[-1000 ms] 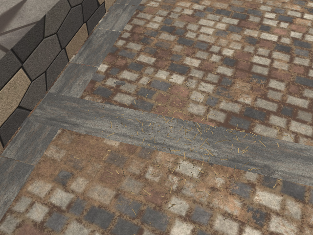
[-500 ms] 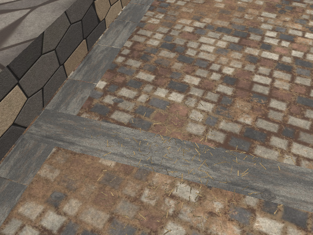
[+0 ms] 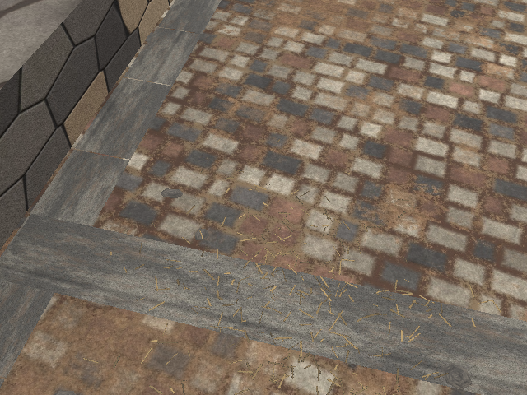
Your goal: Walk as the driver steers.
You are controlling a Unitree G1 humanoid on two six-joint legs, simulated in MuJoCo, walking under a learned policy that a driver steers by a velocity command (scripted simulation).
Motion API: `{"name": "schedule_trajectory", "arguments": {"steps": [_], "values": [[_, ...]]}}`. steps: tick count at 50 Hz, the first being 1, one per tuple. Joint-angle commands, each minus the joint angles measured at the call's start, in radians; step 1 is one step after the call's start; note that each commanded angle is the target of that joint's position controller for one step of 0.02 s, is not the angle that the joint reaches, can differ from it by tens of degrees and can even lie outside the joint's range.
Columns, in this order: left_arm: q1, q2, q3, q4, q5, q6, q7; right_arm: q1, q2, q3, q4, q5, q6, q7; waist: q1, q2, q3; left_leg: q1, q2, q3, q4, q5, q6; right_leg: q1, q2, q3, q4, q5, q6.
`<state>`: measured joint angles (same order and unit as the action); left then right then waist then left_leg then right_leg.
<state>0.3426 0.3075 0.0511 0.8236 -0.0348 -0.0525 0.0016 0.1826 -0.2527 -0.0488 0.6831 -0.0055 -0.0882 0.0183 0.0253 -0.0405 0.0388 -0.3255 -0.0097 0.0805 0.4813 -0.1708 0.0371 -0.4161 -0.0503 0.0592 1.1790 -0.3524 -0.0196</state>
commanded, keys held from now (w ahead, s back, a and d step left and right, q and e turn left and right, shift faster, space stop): w+e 0.64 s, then w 0.36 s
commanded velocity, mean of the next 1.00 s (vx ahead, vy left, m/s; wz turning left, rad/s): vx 0.50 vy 0.00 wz -0.44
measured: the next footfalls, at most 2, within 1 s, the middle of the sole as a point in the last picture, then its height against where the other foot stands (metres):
right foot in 0.40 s outside the picture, level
left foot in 0.90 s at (310, 313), level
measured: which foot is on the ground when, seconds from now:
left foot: down 0.00-0.42, up 0.44-0.88, down 0.90-1.00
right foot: up 0.00-0.38, down 0.40-0.92, up 0.94-1.00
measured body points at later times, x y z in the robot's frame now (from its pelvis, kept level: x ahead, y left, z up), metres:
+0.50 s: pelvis +0.26 -0.09 -0.01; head +0.30 -0.11 +0.44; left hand +0.48 +0.13 -0.10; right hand +0.27 -0.38 -0.14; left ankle +0.15 +0.11 -0.63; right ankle +0.31 -0.18 -0.73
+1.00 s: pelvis +0.55 -0.13 -0.01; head +0.58 -0.14 +0.44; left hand +0.73 +0.09 -0.13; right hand +0.59 -0.45 -0.10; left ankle +0.66 -0.08 -0.73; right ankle +0.36 -0.19 -0.65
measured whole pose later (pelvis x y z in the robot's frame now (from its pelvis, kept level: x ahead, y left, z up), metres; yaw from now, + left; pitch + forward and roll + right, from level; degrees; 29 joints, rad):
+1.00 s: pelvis +0.55 -0.13 -0.01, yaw -27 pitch +2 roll +1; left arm 0.35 0.29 0.05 0.76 -0.02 -0.04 0.01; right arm 0.14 -0.28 -0.05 0.75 0.00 -0.12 0.04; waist 0.02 -0.02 0.01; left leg -0.41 -0.04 0.03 0.53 -0.16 0.05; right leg -0.28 0.06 0.13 1.09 -0.47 -0.04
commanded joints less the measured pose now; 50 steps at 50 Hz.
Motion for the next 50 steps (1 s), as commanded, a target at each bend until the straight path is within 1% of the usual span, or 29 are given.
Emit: {"name": "schedule_trajectory", "arguments": {"steps": [1, 5, 8, 11, 15, 17, 18, 19, 20, 21, 22, 23, 24, 25, 26, 27, 29, 31, 34, 36, 40, 43, 44, 45, 46, 47, 48, 49, 50], "values": [[0.039, 0.052, 0.024, -0.059, 0.001, 0.014, 0.003, 0.01, -0.09, -0.033, -0.014, -0.004, -0.032, 0.0, -0.004, 0.158, -0.042, 0.127, 0.266, -0.257, -0.347, -0.055, 0.151, -0.164, -0.089, 0.047, 0.021, 0.081, 0.008], [-0.044, 0.043, 0.028, -0.097, 0.013, 0.032, 0.009, 0.025, -0.126, -0.048, 0.034, -0.011, -0.045, -0.009, -0.006, 0.101, 0.013, 0.137, 0.282, -0.129, -0.392, 0.051, 0.17, -0.272, -0.092, 0.079, -0.087, 0.22, 0.033], [-0.117, 0.031, 0.023, -0.119, 0.014, 0.02, -0.01, 0.037, -0.147, -0.053, 0.054, -0.008, -0.035, -0.02, -0.026, 0.085, 0.028, 0.183, 0.263, -0.025, -0.391, 0.114, 0.152, -0.281, -0.083, 0.048, -0.259, 0.364, 0.034], [-0.233, 0.01, 0.01, -0.162, 0.017, 0.015, -0.032, 0.083, -0.179, -0.062, 0.078, 0.0, -0.021, -0.027, -0.076, 0.063, 0.06, 0.234, 0.277, 0.043, -0.388, 0.134, 0.141, -0.273, -0.078, -0.02, -0.404, 0.414, 0.021], [-0.318, 0.019, 0.009, -0.222, 0.013, 0.016, -0.054, 0.13, -0.207, -0.074, 0.11, 0.022, 0.008, -0.024, -0.103, 0.066, 0.085, 0.379, 0.311, 0.084, -0.33, 0.185, 0.118, -0.3, -0.064, -0.071, -0.514, 0.308, -0.023], [-0.302, 0.041, 0.02, -0.242, 0.015, 0.019, -0.059, 0.121, -0.232, -0.081, 0.114, 0.031, 0.023, -0.025, -0.075, 0.092, 0.052, 0.423, 0.315, 0.111, -0.227, 0.444, 0.098, -0.229, -0.017, -0.124, -0.537, 0.203, -0.059], [-0.249, 0.065, 0.034, -0.239, 0.015, 0.022, -0.058, 0.11, -0.248, -0.085, 0.111, 0.035, 0.03, -0.027, -0.038, 0.115, 0.001, 0.43, 0.308, 0.129, -0.122, 0.645, 0.084, -0.136, 0.026, -0.158, -0.536, 0.153, -0.081], [-0.113, 0.104, 0.059, -0.209, 0.012, 0.024, -0.054, 0.088, -0.25, -0.083, 0.107, 0.039, 0.04, -0.029, 0.045, 0.111, -0.076, 0.394, 0.279, 0.161, 0.069, 0.778, 0.06, 0.046, 0.083, -0.189, -0.577, 0.166, -0.111], [0.068, 0.178, 0.099, -0.16, 0.009, 0.031, -0.038, 0.098, -0.221, -0.069, 0.099, 0.033, 0.039, -0.034, 0.127, 0.074, -0.177, 0.238, 0.234, 0.177, 0.327, 0.698, 0.017, 0.34, 0.111, -0.15, -0.608, 0.21, -0.151], [0.124, 0.311, 0.13, -0.149, 0.002, 0.034, -0.019, 0.16, -0.102, -0.03, 0.044, -0.009, 0.024, -0.03, 0.073, -0.182, -0.251, -0.206, 0.1, 0.164, 0.72, -0.004, -0.057, 0.689, -0.148, 0.333, -0.66, 0.11, -0.299], [0.116, 0.293, 0.111, -0.194, 0.009, 0.014, -0.027, 0.138, -0.089, -0.012, 0.025, 0.0, -0.017, -0.02, 0.064, -0.168, -0.426, -0.387, -0.033, -0.101, 0.907, -0.438, -0.068, 0.818, -0.29, 0.798, -0.852, -0.037, -0.418], [0.098, 0.206, 0.084, -0.186, 0.019, -0.003, -0.037, 0.013, -0.174, -0.034, -0.002, 0.044, -0.039, -0.01, 0.106, -0.062, -0.333, -0.493, 0.022, -0.174, 0.931, -0.359, -0.043, 0.777, -0.274, 0.691, -0.903, -0.009, -0.35], [0.06, 0.177, 0.075, -0.182, 0.019, -0.012, -0.038, -0.019, -0.166, -0.028, -0.014, 0.05, -0.053, -0.009, 0.077, -0.045, -0.219, -0.503, 0.063, -0.162, 0.862, -0.269, -0.022, 0.646, -0.237, 0.548, -0.894, 0.07, -0.314], [-0.013, 0.145, 0.065, -0.191, 0.017, -0.012, -0.035, -0.016, -0.16, -0.029, -0.001, 0.025, -0.057, -0.018, 0.03, 0.018, -0.152, -0.449, 0.105, -0.161, 0.774, -0.199, -0.021, 0.505, -0.192, 0.434, -0.888, 0.17, -0.28], [-0.068, 0.112, 0.053, -0.209, 0.025, -0.012, -0.03, -0.002, -0.171, -0.037, 0.008, 0.007, -0.05, -0.023, -0.009, 0.006, -0.119, -0.373, 0.131, -0.165, 0.706, -0.152, -0.024, 0.393, -0.156, 0.355, -0.904, 0.269, -0.263], [-0.094, 0.103, 0.049, -0.225, 0.033, -0.012, -0.027, 0.013, -0.172, -0.04, 0.011, 0.004, -0.037, -0.019, -0.032, -0.014, -0.112, -0.319, 0.138, -0.167, 0.678, -0.123, -0.032, 0.328, -0.137, 0.328, -0.927, 0.318, -0.263], [-0.093, 0.115, 0.052, -0.224, 0.028, -0.018, -0.017, 0.023, -0.148, -0.036, 0.016, -0.007, -0.017, -0.018, -0.045, -0.002, -0.102, -0.29, 0.129, -0.149, 0.608, -0.089, -0.064, 0.261, -0.118, 0.275, -0.95, 0.421, -0.276], [-0.066, 0.136, 0.058, -0.212, 0.023, -0.019, -0.003, -0.031, -0.126, -0.028, 0.001, -0.011, -0.006, -0.02, -0.035, 0.003, -0.071, -0.308, 0.112, -0.137, 0.494, -0.009, -0.094, 0.221, -0.096, 0.227, -0.961, 0.449, -0.268], [-0.034, 0.133, 0.055, -0.192, 0.02, -0.013, 0.011, -0.134, -0.096, -0.012, -0.017, -0.005, -0.009, -0.013, 0.007, -0.032, -0.045, -0.275, 0.079, -0.129, 0.245, 0.189, -0.109, 0.202, -0.052, 0.164, -0.959, 0.368, -0.221], [-0.003, 0.133, 0.054, -0.172, 0.019, -0.013, 0.013, -0.194, -0.086, -0.004, -0.025, 0.002, -0.018, -0.001, 0.039, -0.045, -0.032, -0.218, 0.058, -0.114, 0.134, 0.292, -0.106, 0.19, -0.054, 0.156, -0.962, 0.308, -0.202], [0.048, 0.134, 0.054, -0.13, 0.015, -0.01, 0.012, -0.247, -0.123, -0.012, -0.046, 0.012, -0.033, 0.017, 0.059, -0.052, -0.003, -0.23, 0.053, -0.136, 0.039, 0.269, -0.061, 0.301, -0.12, 0.222, -0.904, 0.282, -0.193], [0.039, 0.141, 0.058, -0.115, 0.02, 0.002, 0.015, -0.193, -0.149, -0.024, -0.039, 0.011, -0.04, 0.021, 0.023, -0.081, 0.0, -0.185, 0.043, -0.121, 0.009, 0.14, -0.012, 0.381, -0.158, 0.258, -0.839, 0.407, -0.17], [0.021, 0.136, 0.056, -0.118, 0.02, 0.006, 0.014, -0.12, -0.164, -0.035, -0.019, 0.008, -0.043, 0.018, -0.02, -0.08, -0.033, -0.087, 0.019, -0.091, -0.024, 0.126, 0.012, 0.386, -0.131, 0.238, -0.761, 0.545, -0.152], [0.016, 0.109, 0.044, -0.124, 0.026, 0.009, 0.013, 0.001, -0.198, -0.052, 0.012, 0.001, -0.046, 0.013, -0.076, -0.054, -0.128, 0.101, 0.038, -0.1, -0.016, 0.153, 0.048, 0.352, -0.071, 0.193, -0.596, 0.627, -0.126], [0.05, 0.064, 0.024, -0.143, 0.045, 0.009, 0.014, 0.158, -0.256, -0.064, 0.028, -0.011, -0.046, 0.009, -0.119, 0.072, -0.291, 0.394, 0.208, -0.303, 0.02, 0.155, 0.124, 0.181, 0.01, 0.134, -0.3, 0.406, -0.085], [0.199, -0.011, 0.004, -0.143, 0.015, -0.007, 0.01, 0.236, -0.312, -0.082, 0.073, -0.005, -0.035, 0.019, -0.061, 0.393, -0.38, 0.683, 0.396, -0.78, -0.116, -0.104, 0.284, -0.194, 0.163, 0.069, 0.028, -0.185, -0.009], [0.135, 0.089, 0.018, -0.13, 0.0, -0.014, 0.011, 0.234, -0.211, -0.057, 0.073, 0.026, -0.034, 0.023, -0.105, 0.261, -0.306, 0.651, 0.388, -0.86, -0.201, -0.354, 0.258, -0.324, 0.112, 0.144, 0.125, -0.206, -0.013], [0.0, 0.135, 0.031, -0.157, -0.004, -0.018, 0.009, 0.166, -0.165, -0.043, 0.062, 0.024, -0.029, 0.018, -0.119, 0.167, -0.166, 0.524, 0.353, -0.703, -0.213, -0.336, 0.21, -0.365, 0.063, 0.115, 0.125, -0.114, -0.02], [-0.067, 0.124, 0.027, -0.174, 0.011, -0.021, 0.011, 0.107, -0.154, -0.034, 0.051, 0.01, -0.023, 0.015, -0.096, 0.095, -0.099, 0.398, 0.312, -0.589, -0.225, -0.221, 0.189, -0.337, 0.016, 0.071, 0.085, -0.037, -0.02]]}}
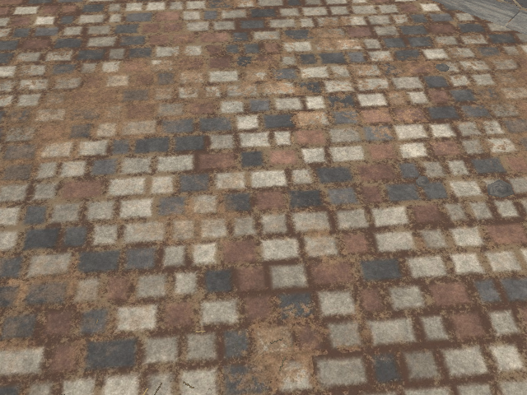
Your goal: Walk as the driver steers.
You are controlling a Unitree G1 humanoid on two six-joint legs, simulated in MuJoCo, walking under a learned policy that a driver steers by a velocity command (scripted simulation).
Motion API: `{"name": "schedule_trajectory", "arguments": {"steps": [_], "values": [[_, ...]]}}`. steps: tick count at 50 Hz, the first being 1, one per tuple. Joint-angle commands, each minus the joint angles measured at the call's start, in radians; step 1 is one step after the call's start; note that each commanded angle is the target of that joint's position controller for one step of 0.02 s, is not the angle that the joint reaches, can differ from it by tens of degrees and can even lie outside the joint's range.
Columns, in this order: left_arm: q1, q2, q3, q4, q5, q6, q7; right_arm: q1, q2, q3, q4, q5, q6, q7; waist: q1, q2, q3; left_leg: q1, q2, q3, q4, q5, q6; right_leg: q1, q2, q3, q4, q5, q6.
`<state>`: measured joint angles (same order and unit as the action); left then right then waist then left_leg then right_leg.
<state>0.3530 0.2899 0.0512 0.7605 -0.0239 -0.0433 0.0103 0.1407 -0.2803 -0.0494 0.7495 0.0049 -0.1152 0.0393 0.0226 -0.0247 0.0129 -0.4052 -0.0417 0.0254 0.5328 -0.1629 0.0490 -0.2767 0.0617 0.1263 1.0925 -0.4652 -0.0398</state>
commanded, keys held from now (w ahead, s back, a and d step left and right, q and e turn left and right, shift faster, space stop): w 0.22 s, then w+q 0.78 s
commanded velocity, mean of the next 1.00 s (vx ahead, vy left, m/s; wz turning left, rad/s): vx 0.50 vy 0.00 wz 0.30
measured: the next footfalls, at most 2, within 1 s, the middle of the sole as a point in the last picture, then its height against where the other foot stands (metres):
right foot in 0.44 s outside the picture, level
left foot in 0.94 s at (207, 341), level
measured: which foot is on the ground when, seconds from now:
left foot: down 0.00-0.44, up 0.46-0.92, down 0.94-1.00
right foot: up 0.00-0.42, down 0.44-0.94, up 0.96-1.00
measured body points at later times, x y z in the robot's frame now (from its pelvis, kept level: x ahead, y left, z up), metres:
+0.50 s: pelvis +0.27 -0.04 +0.00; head +0.31 -0.04 +0.45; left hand +0.49 +0.21 -0.07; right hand +0.28 -0.32 -0.14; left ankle +0.10 +0.09 -0.67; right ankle +0.37 -0.14 -0.73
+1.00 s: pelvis +0.52 +0.06 -0.01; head +0.55 +0.08 +0.43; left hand +0.45 +0.35 -0.14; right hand +0.80 -0.11 -0.09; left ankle +0.58 +0.16 -0.73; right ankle +0.39 -0.14 -0.67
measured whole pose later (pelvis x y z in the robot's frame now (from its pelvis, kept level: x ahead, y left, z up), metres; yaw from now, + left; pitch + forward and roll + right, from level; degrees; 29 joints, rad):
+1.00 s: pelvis +0.52 +0.06 -0.01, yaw +23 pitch +1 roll -2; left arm 0.28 0.30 0.08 0.84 -0.01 -0.06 0.01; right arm 0.09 -0.30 -0.07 0.66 0.03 -0.02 0.04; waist 0.04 0.01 0.07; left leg -0.51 -0.01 0.04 0.66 -0.18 0.09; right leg -0.11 -0.09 -0.13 0.89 -0.52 0.04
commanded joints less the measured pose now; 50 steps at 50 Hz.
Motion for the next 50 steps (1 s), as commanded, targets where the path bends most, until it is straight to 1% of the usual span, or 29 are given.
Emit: {"name": "schedule_trajectory", "arguments": {"steps": [1, 2, 3, 5, 8, 12, 15, 17, 19, 20, 21, 22, 23, 24, 25, 26, 27, 29, 31, 35, 38, 41, 43, 45, 46, 47, 48, 49, 50], "values": [[-0.107, 0.129, 0.028, -0.12, 0.015, -0.035, 0.0, 0.118, -0.107, -0.026, -0.015, -0.008, 0.008, -0.007, -0.074, 0.071, -0.026, 0.388, 0.307, -0.459, -0.298, -0.125, 0.177, -0.454, -0.126, -0.008, 0.106, 0.128, 0.004], [-0.093, 0.113, 0.029, -0.119, 0.017, -0.034, -0.004, 0.105, -0.093, -0.019, -0.015, -0.017, 0.005, -0.01, -0.048, 0.099, -0.025, 0.338, 0.277, -0.402, -0.318, -0.045, 0.167, -0.4, -0.152, -0.012, 0.063, 0.165, 0.006], [-0.075, 0.095, 0.026, -0.112, 0.014, -0.032, -0.006, 0.106, -0.087, -0.016, -0.01, -0.016, 0.003, -0.011, -0.037, 0.12, -0.031, 0.317, 0.257, -0.361, -0.335, 0.012, 0.168, -0.371, -0.158, -0.023, 0.031, 0.179, 0.012], [-0.074, 0.067, 0.02, -0.112, 0.017, -0.025, -0.007, 0.123, -0.104, -0.019, 0.006, -0.003, -0.001, -0.014, -0.029, 0.118, -0.027, 0.293, 0.253, -0.297, -0.359, 0.122, 0.185, -0.374, -0.167, -0.048, -0.032, 0.191, 0.029], [-0.166, 0.044, 0.009, -0.142, 0.023, -0.027, -0.007, 0.149, -0.143, -0.028, 0.027, 0.003, 0.005, -0.024, -0.049, 0.089, -0.002, 0.297, 0.246, -0.223, -0.389, 0.222, 0.187, -0.416, -0.177, -0.07, -0.198, 0.318, 0.053], [-0.3, 0.02, -0.001, -0.17, 0.018, -0.04, -0.021, 0.212, -0.151, -0.026, 0.06, 0.014, 0.019, -0.031, -0.098, 0.086, 0.024, 0.291, 0.204, -0.137, -0.387, 0.248, 0.149, -0.346, -0.143, -0.103, -0.436, 0.521, 0.056], [-0.388, 0.024, 0.0, -0.199, 0.01, -0.052, -0.037, 0.275, -0.157, -0.025, 0.09, 0.019, 0.037, -0.035, -0.121, 0.084, 0.048, 0.333, 0.23, -0.173, -0.352, 0.238, 0.15, -0.323, -0.112, -0.103, -0.529, 0.54, 0.056], [-0.413, 0.04, 0.006, -0.212, 0.008, -0.062, -0.047, 0.286, -0.168, -0.03, 0.098, 0.022, 0.049, -0.042, -0.11, 0.093, 0.053, 0.384, 0.258, -0.212, -0.309, 0.246, 0.14, -0.312, -0.1, -0.088, -0.58, 0.494, 0.042], [-0.368, 0.069, 0.018, -0.202, 0.009, -0.07, -0.049, 0.274, -0.186, -0.039, 0.1, 0.022, 0.059, -0.049, -0.069, 0.113, 0.032, 0.407, 0.274, -0.239, -0.249, 0.307, 0.121, -0.224, -0.086, -0.088, -0.616, 0.431, 0.022], [-0.287, 0.093, 0.031, -0.18, 0.012, -0.073, -0.044, 0.252, -0.191, -0.04, 0.096, 0.022, 0.061, -0.051, -0.017, 0.116, -0.012, 0.388, 0.251, -0.222, -0.165, 0.42, 0.102, -0.093, -0.069, -0.107, -0.651, 0.424, 0.0], [-0.149, 0.139, 0.053, -0.143, 0.02, -0.074, -0.034, 0.243, -0.17, -0.032, 0.088, 0.015, 0.06, -0.05, 0.05, 0.103, -0.114, 0.316, 0.196, -0.189, -0.003, 0.455, 0.072, 0.135, -0.089, -0.101, -0.643, 0.446, -0.033], [0.035, 0.212, 0.073, -0.122, 0.038, -0.07, -0.02, 0.227, -0.105, -0.009, 0.05, -0.01, 0.056, -0.049, 0.121, -0.003, -0.285, 0.118, 0.119, -0.144, 0.302, 0.198, 0.032, 0.443, -0.282, 0.086, -0.589, 0.466, -0.098], [0.067, 0.262, 0.081, -0.101, 0.041, -0.057, -0.025, 0.381, -0.001, 0.021, 0.035, 0.01, 0.038, -0.045, 0.048, -0.29, -0.421, -0.229, -0.007, -0.096, 0.613, -0.412, -0.021, 0.718, -0.504, 0.507, -0.68, 0.288, -0.246], [0.059, 0.158, 0.059, -0.106, 0.032, -0.052, -0.024, 0.338, -0.113, -0.005, 0.054, 0.034, 0.033, -0.044, 0.082, -0.194, -0.362, -0.328, 0.046, -0.173, 0.732, -0.412, -0.025, 0.654, -0.477, 0.558, -0.752, 0.122, -0.231], [0.0, 0.112, 0.044, -0.104, 0.024, -0.052, -0.02, 0.241, -0.158, -0.022, 0.031, 0.045, 0.034, -0.044, 0.082, -0.13, -0.207, -0.371, 0.085, -0.156, 0.747, -0.319, -0.025, 0.523, -0.442, 0.392, -0.775, 0.135, -0.189], [-0.06, 0.092, 0.035, -0.1, 0.026, -0.053, -0.021, 0.196, -0.146, -0.023, 0.023, 0.036, 0.037, -0.047, 0.053, -0.069, -0.132, -0.338, 0.123, -0.136, 0.722, -0.239, -0.031, 0.391, -0.398, 0.28, -0.806, 0.218, -0.167], [-0.105, 0.067, 0.029, -0.093, 0.03, -0.056, -0.024, 0.173, -0.133, -0.028, 0.017, 0.024, 0.044, -0.047, 0.026, -0.064, -0.074, -0.309, 0.146, -0.133, 0.681, -0.19, -0.036, 0.289, -0.363, 0.197, -0.842, 0.287, -0.158], [-0.153, 0.053, 0.029, -0.08, 0.037, -0.068, -0.025, 0.198, -0.091, -0.027, 0.017, 0.028, 0.069, -0.043, -0.021, -0.087, -0.034, -0.225, 0.175, -0.131, 0.642, -0.137, -0.044, 0.166, -0.329, 0.078, -0.911, 0.359, -0.151], [-0.167, 0.068, 0.037, -0.06, 0.033, -0.08, -0.024, 0.179, -0.064, -0.025, 0.0, 0.025, 0.088, -0.042, -0.038, -0.063, -0.003, -0.236, 0.185, -0.129, 0.605, -0.1, -0.056, 0.122, -0.335, -0.001, -0.951, 0.434, -0.162], [-0.151, 0.109, 0.052, -0.024, 0.037, -0.078, -0.012, 0.095, -0.053, -0.021, -0.037, 0.017, 0.091, -0.029, -0.025, -0.031, 0.024, -0.274, 0.186, -0.121, 0.412, 0.087, -0.064, 0.148, -0.319, -0.142, -0.975, 0.505, -0.155], [-0.124, 0.14, 0.06, -0.004, 0.03, -0.068, -0.004, -0.01, -0.04, -0.012, -0.07, 0.017, 0.082, -0.007, 0.015, -0.013, 0.049, -0.242, 0.169, -0.066, 0.248, 0.195, -0.05, 0.173, -0.312, -0.228, -0.976, 0.516, -0.135], [-0.079, 0.165, 0.07, 0.023, 0.014, -0.051, -0.002, -0.098, -0.047, -0.011, -0.113, 0.017, 0.084, 0.007, 0.043, -0.009, 0.075, -0.259, 0.159, -0.033, 0.156, 0.169, -0.025, 0.264, -0.34, -0.265, -0.954, 0.523, -0.118], [-0.064, 0.182, 0.076, 0.037, 0.003, -0.036, -0.002, -0.127, -0.061, -0.015, -0.138, 0.016, 0.086, 0.015, 0.041, -0.018, 0.08, -0.261, 0.141, -0.006, 0.121, 0.092, 0.001, 0.333, -0.359, -0.284, -0.905, 0.598, -0.101], [-0.076, 0.211, 0.084, 0.038, -0.006, -0.022, 0.002, -0.092, -0.089, -0.031, -0.148, 0.013, 0.092, 0.019, 0.002, -0.047, 0.033, -0.163, 0.083, 0.051, 0.11, -0.014, 0.04, 0.369, -0.36, -0.316, -0.779, 0.897, -0.078], [-0.088, 0.221, 0.087, 0.036, -0.011, -0.013, 0.004, -0.006, -0.117, -0.049, -0.133, 0.014, 0.095, 0.017, -0.052, -0.054, -0.022, -0.042, 0.037, 0.083, 0.096, -0.044, 0.065, 0.36, -0.346, -0.338, -0.642, 1.046, -0.062], [-0.098, 0.207, 0.079, 0.031, -0.014, -0.006, 0.007, 0.154, -0.167, -0.081, -0.089, 0.018, 0.098, 0.008, -0.139, -0.032, -0.105, 0.187, -0.015, 0.096, 0.037, 0.008, 0.101, 0.28, -0.305, -0.371, -0.429, 1.066, -0.029], [-0.076, 0.158, 0.058, 0.012, 0.016, -0.012, 0.01, 0.317, -0.264, -0.118, -0.052, 0.023, 0.109, -0.014, -0.194, 0.092, -0.198, 0.495, 0.101, -0.12, 0.012, 0.026, 0.164, 0.024, -0.257, -0.378, -0.107, 0.74, 0.024], [0.0, 0.023, 0.015, -0.046, 0.047, -0.039, -0.001, 0.264, -0.358, -0.124, -0.069, 0.028, 0.097, -0.015, -0.063, 0.323, -0.283, 0.76, 0.328, -0.701, -0.121, -0.192, 0.347, -0.401, -0.045, -0.246, 0.207, -0.124, 0.08], [-0.111, 0.109, 0.026, -0.051, 0.01, -0.074, -0.014, 0.28, -0.266, -0.096, -0.1, 0.021, 0.078, -0.007, -0.143, 0.181, -0.35, 0.782, 0.371, -0.833, -0.242, -0.274, 0.347, -0.501, -0.057, -0.043, 0.289, -0.135, 0.059]]}}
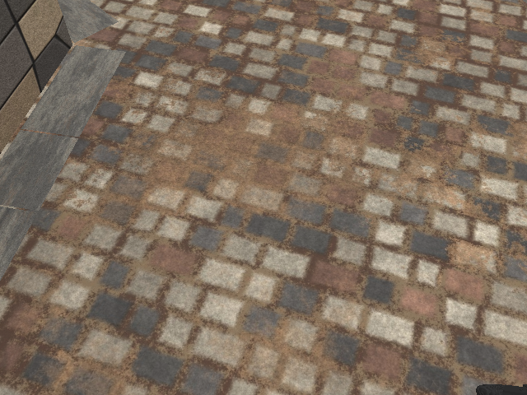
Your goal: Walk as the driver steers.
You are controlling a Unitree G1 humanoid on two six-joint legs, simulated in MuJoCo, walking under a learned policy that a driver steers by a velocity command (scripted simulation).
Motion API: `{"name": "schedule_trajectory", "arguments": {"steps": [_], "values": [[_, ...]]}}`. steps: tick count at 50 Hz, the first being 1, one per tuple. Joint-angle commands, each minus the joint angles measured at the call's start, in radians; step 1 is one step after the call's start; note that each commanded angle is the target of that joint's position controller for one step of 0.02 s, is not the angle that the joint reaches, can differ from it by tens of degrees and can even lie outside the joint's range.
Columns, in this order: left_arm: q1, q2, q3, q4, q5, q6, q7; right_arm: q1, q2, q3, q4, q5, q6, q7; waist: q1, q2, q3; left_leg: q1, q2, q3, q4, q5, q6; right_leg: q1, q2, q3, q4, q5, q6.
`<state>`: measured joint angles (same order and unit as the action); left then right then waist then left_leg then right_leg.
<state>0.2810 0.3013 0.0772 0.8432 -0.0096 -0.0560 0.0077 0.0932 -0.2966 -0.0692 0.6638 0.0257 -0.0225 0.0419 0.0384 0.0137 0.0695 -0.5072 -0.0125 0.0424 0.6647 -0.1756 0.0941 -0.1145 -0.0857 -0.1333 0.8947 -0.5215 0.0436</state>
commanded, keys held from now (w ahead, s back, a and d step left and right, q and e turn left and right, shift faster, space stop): w+q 0.10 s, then w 0.40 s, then w+e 0.50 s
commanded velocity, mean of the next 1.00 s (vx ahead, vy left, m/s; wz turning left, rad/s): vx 0.50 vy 0.00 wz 0.02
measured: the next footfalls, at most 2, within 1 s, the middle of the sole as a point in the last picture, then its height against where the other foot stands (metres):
right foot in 0.46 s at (322, 385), level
left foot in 0.96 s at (227, 289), level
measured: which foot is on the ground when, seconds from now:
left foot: down 0.00-0.48, up 0.50-0.94, down 0.96-1.00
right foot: up 0.00-0.44, down 0.46-0.96, up 0.98-1.00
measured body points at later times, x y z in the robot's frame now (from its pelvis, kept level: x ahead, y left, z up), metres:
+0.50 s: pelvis +0.30 -0.02 +0.01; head +0.32 -0.02 +0.46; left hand +0.47 +0.25 -0.07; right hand +0.36 -0.31 -0.12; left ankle +0.11 +0.07 -0.69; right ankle +0.42 -0.11 -0.72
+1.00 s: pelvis +0.56 +0.03 +0.01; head +0.59 +0.04 +0.46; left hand +0.57 +0.32 -0.11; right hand +0.79 -0.21 -0.05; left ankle +0.66 +0.15 -0.72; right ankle +0.42 -0.10 -0.69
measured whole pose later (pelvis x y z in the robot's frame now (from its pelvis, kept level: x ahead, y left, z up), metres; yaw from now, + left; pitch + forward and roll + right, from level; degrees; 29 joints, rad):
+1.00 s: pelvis +0.56 +0.03 +0.01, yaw -3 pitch +2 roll +0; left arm 0.41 0.30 0.07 0.82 -0.03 -0.04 0.01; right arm 0.03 -0.26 -0.04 0.66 -0.01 -0.12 0.01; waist 0.08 -0.02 0.01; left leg -0.44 -0.02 -0.03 0.51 -0.12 0.01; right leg -0.17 0.05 0.17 0.75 -0.49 -0.03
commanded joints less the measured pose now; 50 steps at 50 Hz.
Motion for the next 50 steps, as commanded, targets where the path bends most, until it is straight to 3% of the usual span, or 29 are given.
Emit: {"name": "schedule_trajectory", "arguments": {"steps": [1, 2, 3, 5, 7, 12, 14, 17, 20, 21, 22, 23, 24, 25, 26, 27, 28, 29, 30, 33, 35, 39, 42, 44, 46, 47, 48, 49, 50], "values": [[-0.117, 0.135, 0.01, -0.162, -0.037, -0.079, -0.017, 0.298, -0.197, -0.06, -0.005, -0.008, -0.03, -0.006, -0.16, 0.099, -0.272, 0.796, 0.319, -0.714, -0.387, -0.182, 0.259, -0.733, 0.051, 0.212, 0.464, 0.021, -0.048], [-0.122, 0.122, 0.005, -0.157, -0.022, -0.088, -0.011, 0.243, -0.173, -0.052, -0.009, -0.005, -0.037, -0.007, -0.117, 0.027, -0.2, 0.661, 0.277, -0.599, -0.379, -0.08, 0.227, -0.694, 0.008, 0.212, 0.383, 0.107, -0.059], [-0.116, 0.126, 0.011, -0.146, 0.005, -0.088, -0.003, 0.178, -0.141, -0.043, -0.02, -0.008, -0.037, -0.011, -0.076, 0.009, -0.152, 0.533, 0.24, -0.508, -0.385, 0.032, 0.204, -0.624, -0.02, 0.214, 0.297, 0.161, -0.053], [-0.087, 0.127, 0.017, -0.14, 0.017, -0.067, -0.005, 0.127, -0.117, -0.033, -0.047, -0.024, -0.039, -0.02, -0.029, 0.037, -0.135, 0.404, 0.204, -0.441, -0.424, 0.161, 0.202, -0.519, -0.037, 0.22, 0.222, 0.215, -0.035], [-0.079, 0.096, 0.01, -0.133, 0.022, -0.047, -0.007, 0.137, -0.122, -0.033, -0.037, -0.021, -0.046, -0.03, -0.021, 0.026, -0.122, 0.345, 0.188, -0.359, -0.445, 0.27, 0.206, -0.5, -0.033, 0.193, 0.144, 0.27, -0.006], [-0.238, 0.042, -0.016, -0.167, 0.017, -0.044, -0.019, 0.21, -0.135, -0.031, 0.012, -0.015, -0.046, -0.051, -0.086, 0.052, -0.068, 0.3, 0.12, -0.222, -0.465, 0.231, 0.134, -0.455, 0.005, 0.165, -0.207, 0.602, 0.017], [-0.299, 0.041, -0.02, -0.181, 0.007, -0.05, -0.028, 0.247, -0.144, -0.032, 0.034, -0.013, -0.047, -0.05, -0.116, 0.059, -0.044, 0.306, 0.136, -0.234, -0.474, 0.149, 0.126, -0.428, 0.024, 0.157, -0.29, 0.674, 0.009], [-0.354, 0.062, -0.017, -0.203, 0.002, -0.058, -0.041, 0.293, -0.146, -0.032, 0.066, -0.009, -0.043, -0.05, -0.135, 0.059, -0.013, 0.417, 0.188, -0.279, -0.432, 0.146, 0.125, -0.481, 0.03, 0.172, -0.36, 0.633, -0.022], [-0.338, 0.081, -0.011, -0.208, 0.004, -0.066, -0.052, 0.306, -0.154, -0.037, 0.087, -0.01, -0.031, -0.056, -0.114, 0.079, -0.013, 0.523, 0.235, -0.313, -0.371, 0.257, 0.105, -0.481, 0.04, 0.168, -0.401, 0.515, -0.065], [-0.303, 0.091, -0.007, -0.2, 0.003, -0.068, -0.052, 0.297, -0.158, -0.039, 0.088, -0.01, -0.026, -0.057, -0.093, 0.091, -0.028, 0.539, 0.233, -0.31, -0.334, 0.352, 0.094, -0.431, 0.055, 0.152, -0.41, 0.472, -0.082], [-0.222, 0.109, 0.005, -0.178, 0.005, -0.07, -0.048, 0.276, -0.159, -0.038, 0.085, -0.01, -0.022, -0.058, -0.044, 0.092, -0.075, 0.536, 0.203, -0.283, -0.245, 0.519, 0.076, -0.31, 0.085, 0.12, -0.438, 0.468, -0.106], [-0.086, 0.147, 0.023, -0.142, 0.011, -0.071, -0.042, 0.268, -0.137, -0.027, 0.078, -0.016, -0.019, -0.057, 0.02, 0.072, -0.182, 0.48, 0.148, -0.239, -0.075, 0.587, 0.049, -0.094, 0.066, 0.131, -0.425, 0.512, -0.144], [0.079, 0.211, 0.036, -0.122, 0.023, -0.07, -0.037, 0.295, -0.088, -0.006, 0.057, -0.038, -0.021, -0.058, 0.067, -0.048, -0.342, 0.278, 0.07, -0.196, 0.224, 0.322, 0.01, 0.217, -0.117, 0.344, -0.382, 0.536, -0.223], [0.143, 0.245, 0.049, -0.083, 0.017, -0.061, -0.046, 0.423, -0.01, 0.015, 0.057, -0.013, -0.038, -0.053, 0.015, -0.344, -0.435, -0.084, -0.089, -0.156, 0.532, -0.355, -0.058, 0.493, -0.295, 0.801, -0.515, 0.273, -0.363], [0.134, 0.154, 0.023, -0.085, -0.012, -0.06, -0.05, 0.353, -0.106, 0.001, 0.062, -0.004, -0.049, -0.049, 0.051, -0.228, -0.358, -0.206, -0.037, -0.227, 0.624, -0.391, -0.054, 0.462, -0.274, 0.866, -0.594, 0.077, -0.336], [0.06, 0.121, 0.011, -0.096, -0.012, -0.054, -0.046, 0.24, -0.144, -0.011, 0.031, 0.004, -0.058, -0.045, 0.05, -0.149, -0.216, -0.258, 0.016, -0.185, 0.621, -0.295, -0.052, 0.337, -0.241, 0.731, -0.613, 0.098, -0.299], [0.003, 0.115, 0.006, -0.109, 0.0, -0.047, -0.044, 0.174, -0.134, -0.008, 0.017, -0.007, -0.066, -0.046, 0.032, -0.067, -0.138, -0.235, 0.055, -0.149, 0.579, -0.217, -0.055, 0.205, -0.199, 0.635, -0.63, 0.214, -0.286], [-0.028, 0.104, 0.001, -0.115, 0.007, -0.043, -0.044, 0.148, -0.124, -0.011, 0.008, -0.023, -0.072, -0.046, 0.009, -0.047, -0.09, -0.212, 0.08, -0.139, 0.516, -0.168, -0.063, 0.111, -0.166, 0.577, -0.649, 0.324, -0.289], [-0.04, 0.093, -0.004, -0.119, 0.016, -0.043, -0.041, 0.162, -0.11, -0.012, 0.007, -0.029, -0.074, -0.045, -0.019, -0.066, -0.092, -0.159, 0.099, -0.141, 0.475, -0.137, -0.07, 0.059, -0.139, 0.539, -0.666, 0.408, -0.289], [-0.028, 0.103, -0.001, -0.11, 0.0, -0.045, -0.033, 0.172, -0.068, -0.004, 0.002, -0.035, -0.065, -0.047, -0.043, -0.091, -0.095, -0.116, 0.104, -0.116, 0.338, -0.124, -0.108, -0.006, -0.108, 0.461, -0.706, 0.519, -0.312], [-0.009, 0.132, 0.01, -0.1, -0.005, -0.04, -0.02, 0.097, -0.05, 0.005, -0.022, -0.037, -0.063, -0.049, -0.03, -0.082, -0.069, -0.119, 0.097, -0.104, 0.203, -0.041, -0.133, -0.045, -0.092, 0.419, -0.728, 0.539, -0.309], [0.049, 0.152, 0.019, -0.081, -0.014, -0.023, -0.003, -0.042, -0.033, 0.014, -0.048, -0.028, -0.076, -0.038, 0.017, -0.085, -0.05, -0.022, 0.049, -0.097, -0.051, 0.198, -0.153, -0.097, -0.043, 0.36, -0.711, 0.523, -0.262], [0.106, 0.152, 0.022, -0.065, -0.021, -0.008, 0.003, -0.12, -0.048, 0.01, -0.07, -0.017, -0.088, -0.028, 0.04, -0.091, -0.047, 0.021, 0.024, -0.11, -0.135, 0.23, -0.15, -0.068, -0.062, 0.407, -0.661, 0.48, -0.25], [0.111, 0.155, 0.025, -0.065, -0.022, 0.001, 0.008, -0.124, -0.073, 0.0, -0.076, -0.013, -0.096, -0.023, 0.026, -0.105, -0.05, 0.059, 0.021, -0.127, -0.182, 0.186, -0.134, -0.032, -0.082, 0.462, -0.615, 0.443, -0.232], [0.091, 0.153, 0.028, -0.073, -0.018, 0.008, 0.011, -0.055, -0.099, -0.013, -0.058, -0.012, -0.103, -0.024, -0.025, -0.123, -0.069, 0.17, 0.022, -0.115, -0.225, 0.134, -0.102, -0.032, -0.079, 0.489, -0.539, 0.462, -0.208], [0.084, 0.127, 0.019, -0.08, -0.013, 0.009, 0.01, 0.037, -0.126, -0.028, -0.034, -0.018, -0.106, -0.031, -0.071, -0.115, -0.122, 0.317, 0.033, -0.109, -0.25, 0.119, -0.073, -0.065, -0.031, 0.467, -0.442, 0.501, -0.181], [0.069, 0.071, -0.001, -0.104, 0.0, 0.005, 0.006, 0.185, -0.177, -0.044, -0.018, -0.035, -0.108, -0.04, -0.141, -0.041, -0.25, 0.555, 0.175, -0.234, -0.223, 0.073, -0.01, -0.175, 0.03, 0.406, -0.195, 0.414, -0.146], [0.187, -0.011, -0.026, -0.134, -0.013, -0.008, 0.006, 0.283, -0.261, -0.066, 0.007, -0.044, -0.092, -0.043, -0.111, 0.239, -0.395, 0.885, 0.406, -0.62, -0.274, -0.084, 0.135, -0.5, 0.168, 0.264, 0.132, 0.032, -0.082], [0.192, 0.067, -0.014, -0.131, -0.03, -0.012, 0.007, 0.292, -0.195, -0.052, 0.017, -0.03, -0.084, -0.036, -0.115, 0.266, -0.374, 0.865, 0.445, -0.8, -0.348, -0.292, 0.163, -0.65, 0.108, 0.283, 0.304, -0.072, -0.071]]}}
Keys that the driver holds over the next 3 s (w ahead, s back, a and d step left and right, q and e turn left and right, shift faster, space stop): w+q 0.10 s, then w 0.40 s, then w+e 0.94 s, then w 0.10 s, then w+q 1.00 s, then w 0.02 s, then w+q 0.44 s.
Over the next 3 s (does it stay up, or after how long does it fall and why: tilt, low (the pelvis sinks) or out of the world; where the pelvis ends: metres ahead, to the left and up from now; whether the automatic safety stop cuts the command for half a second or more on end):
stays up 1.63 -0.13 0.00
